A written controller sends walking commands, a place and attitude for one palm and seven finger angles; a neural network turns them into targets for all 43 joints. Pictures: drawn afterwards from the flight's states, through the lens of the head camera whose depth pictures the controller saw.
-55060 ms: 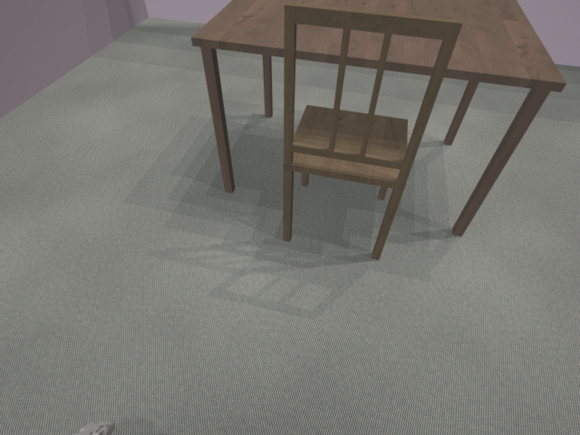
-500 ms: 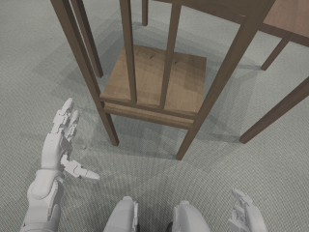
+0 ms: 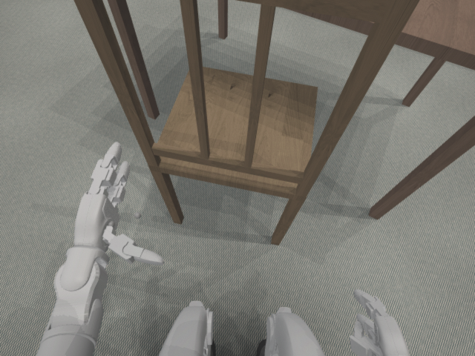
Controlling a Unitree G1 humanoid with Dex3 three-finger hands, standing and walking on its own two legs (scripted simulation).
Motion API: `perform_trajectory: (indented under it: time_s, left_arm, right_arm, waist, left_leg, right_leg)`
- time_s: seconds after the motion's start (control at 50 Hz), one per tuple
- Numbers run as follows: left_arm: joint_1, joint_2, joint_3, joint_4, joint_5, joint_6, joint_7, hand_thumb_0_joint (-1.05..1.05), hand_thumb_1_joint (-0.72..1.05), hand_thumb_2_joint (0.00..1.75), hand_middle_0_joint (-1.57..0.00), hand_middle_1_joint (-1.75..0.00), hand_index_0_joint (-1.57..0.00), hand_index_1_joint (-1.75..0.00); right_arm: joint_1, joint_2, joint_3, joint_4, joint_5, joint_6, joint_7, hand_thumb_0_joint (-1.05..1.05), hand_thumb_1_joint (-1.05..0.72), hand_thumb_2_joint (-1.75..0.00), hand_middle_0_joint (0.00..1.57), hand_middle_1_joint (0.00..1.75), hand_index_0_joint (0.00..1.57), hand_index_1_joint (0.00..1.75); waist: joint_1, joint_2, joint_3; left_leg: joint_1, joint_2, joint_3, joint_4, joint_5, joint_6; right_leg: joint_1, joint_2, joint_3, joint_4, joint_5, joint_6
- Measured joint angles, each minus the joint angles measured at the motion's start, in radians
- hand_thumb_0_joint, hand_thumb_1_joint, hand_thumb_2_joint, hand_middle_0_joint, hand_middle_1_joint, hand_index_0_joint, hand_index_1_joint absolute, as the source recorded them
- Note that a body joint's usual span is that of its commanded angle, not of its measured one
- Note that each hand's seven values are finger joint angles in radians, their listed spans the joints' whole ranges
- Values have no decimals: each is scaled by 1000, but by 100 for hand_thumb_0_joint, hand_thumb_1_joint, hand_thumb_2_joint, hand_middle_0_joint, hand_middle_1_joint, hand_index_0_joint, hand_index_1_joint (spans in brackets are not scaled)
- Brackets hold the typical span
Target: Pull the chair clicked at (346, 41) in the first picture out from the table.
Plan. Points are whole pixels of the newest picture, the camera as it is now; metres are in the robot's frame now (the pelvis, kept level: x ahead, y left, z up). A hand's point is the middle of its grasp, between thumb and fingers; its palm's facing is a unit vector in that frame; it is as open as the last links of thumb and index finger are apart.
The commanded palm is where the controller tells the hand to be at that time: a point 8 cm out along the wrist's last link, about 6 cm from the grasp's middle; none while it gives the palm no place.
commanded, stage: aim the fingers beside a spindle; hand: left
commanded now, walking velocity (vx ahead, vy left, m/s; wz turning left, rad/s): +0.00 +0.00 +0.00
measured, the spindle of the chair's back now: (199, 98) +0.54 +0.10 +0.06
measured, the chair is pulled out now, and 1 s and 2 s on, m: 0.13 0.13 0.13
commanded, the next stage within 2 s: push the fingers through the gap in 0.72 s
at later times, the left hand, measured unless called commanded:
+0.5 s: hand (135, 215) +0.33 +0.18 +0.02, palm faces +0.00 -1.00 -0.04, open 16.9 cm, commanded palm +0.31 +0.23 +0.02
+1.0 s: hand (137, 202) +0.35 +0.18 +0.02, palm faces +0.00 -1.00 -0.04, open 16.9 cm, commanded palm +0.34 +0.23 +0.02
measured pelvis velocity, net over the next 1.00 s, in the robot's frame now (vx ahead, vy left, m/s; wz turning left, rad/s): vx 0.00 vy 0.00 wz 0.00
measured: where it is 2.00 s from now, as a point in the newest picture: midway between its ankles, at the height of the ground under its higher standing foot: outside the picture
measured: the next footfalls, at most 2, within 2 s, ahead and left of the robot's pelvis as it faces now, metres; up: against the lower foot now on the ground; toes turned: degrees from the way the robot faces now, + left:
none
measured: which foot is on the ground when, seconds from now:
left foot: down 0.00-1.00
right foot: down 0.00-1.00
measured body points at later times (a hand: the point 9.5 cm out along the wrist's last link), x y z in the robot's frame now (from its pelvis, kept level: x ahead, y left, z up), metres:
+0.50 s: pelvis +0.00 +0.00 +0.00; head +0.11 +0.01 +0.44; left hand +0.32 +0.23 +0.02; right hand +0.16 -0.25 -0.10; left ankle +0.03 +0.09 -0.63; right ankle +0.02 -0.11 -0.63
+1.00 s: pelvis +0.00 +0.00 +0.00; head +0.12 +0.02 +0.43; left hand +0.35 +0.24 +0.02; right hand +0.15 -0.25 -0.11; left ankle +0.03 +0.09 -0.63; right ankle +0.02 -0.11 -0.63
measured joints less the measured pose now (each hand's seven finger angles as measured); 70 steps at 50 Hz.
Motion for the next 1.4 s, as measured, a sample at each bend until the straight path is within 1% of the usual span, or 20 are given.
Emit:
perform_trajectory:
  time_s: [0.14, 0.32, 0.44, 0.56, 0.7, 0.8, 0.96, 1.16, 1.3, 1.4]
  left_arm:
    - [-8, 4, 22, 21, 2, -9, 6, -1, -50, 30, -6, -8, -6, -8]
    - [-7, 14, 39, 38, -14, -16, -19, -1, -50, 30, -6, -8, -6, -8]
    - [12, 6, 24, 19, -15, -22, -20, -1, -50, 30, -6, -8, -6, -8]
    - [6, 6, 33, 28, -9, -24, -12, -1, -50, 30, -6, -8, -6, -8]
    - [-1, 15, 39, 37, -16, -24, -26, -1, -50, 30, -6, -8, -6, -8]
    - [-13, 13, 29, 45, -16, -19, -27, -1, -50, 30, -6, -8, -6, -8]
    - [-80, 12, 30, 87, 5, -15, -5, -1, -50, 30, -6, -8, -6, -8]
    - [-177, 36, 65, 176, 7, 1, -10, -1, -50, 30, -6, -8, -6, -8]
    - [-224, 46, 86, 235, 17, -13, -6, -1, -50, 30, -6, -8, -6, -8]
    - [-260, 49, 84, 267, 25, -26, 0, -1, -50, 30, -6, -8, -6, -8]
  right_arm:
    - [8, 2, -2, 4, 0, 9, 3, 1, -90, -90, 20, 30, 20, 30]
    - [11, -3, -5, 12, 2, 5, -1, 1, -90, -90, 20, 30, 20, 30]
    - [10, -4, -8, 11, 2, 1, 1, 1, -90, -90, 20, 30, 20, 30]
    - [1, -1, -4, 8, 0, 2, 1, 1, -90, -90, 20, 30, 20, 30]
    - [0, 0, 0, 8, 1, 0, 0, 1, -90, -90, 20, 30, 20, 30]
    - [1, -2, 1, 9, 1, -2, -1, 1, -90, -90, 20, 30, 20, 30]
    - [-1, -3, 2, 19, -4, 1, -4, 1, -90, -90, 20, 30, 20, 30]
    - [15, 0, 4, 30, -2, 20, 0, 1, -90, -90, 20, 30, 20, 30]
    - [32, -3, 2, 41, -4, 32, 3, 1, -90, -90, 20, 30, 20, 30]
    - [40, -6, -2, 50, -6, 40, 6, 1, -90, -90, 20, 30, 20, 30]
  waist:
    - [-5, -3, -1]
    - [-6, -2, 1]
    - [-3, -2, -1]
    - [-5, -4, -1]
    - [-3, -4, -3]
    - [-2, -3, -2]
    - [-7, -4, 1]
    - [-21, -4, 2]
    - [-32, -5, 2]
    - [-37, -3, 4]
  left_leg:
    - [7, 4, 4, -6, -1, -2]
    - [8, 5, 1, -7, -2, -5]
    - [13, 4, 2, -13, 1, -4]
    - [10, 4, 1, -7, 0, -4]
    - [8, 4, -1, -6, 1, -4]
    - [3, 3, -3, -2, 0, -2]
    - [-14, 2, -2, 7, -1, 0]
    - [-18, 6, 4, 1, -1, 2]
    - [-20, 7, 6, -3, -1, 4]
    - [-22, 6, 7, -6, 0, 6]
  right_leg:
    - [3, 4, 5, -2, 0, -2]
    - [5, 6, 2, -5, -1, -5]
    - [9, 5, 4, -10, 1, -3]
    - [7, 5, 2, -5, 0, -4]
    - [7, 5, 0, -6, 2, -4]
    - [3, 4, -2, -4, 1, -2]
    - [-13, 3, 0, 5, 1, 0]
    - [-20, 7, 7, -3, 5, 2]
    - [-22, 9, 9, -10, 7, 5]
    - [-24, 8, 10, -13, 9, 7]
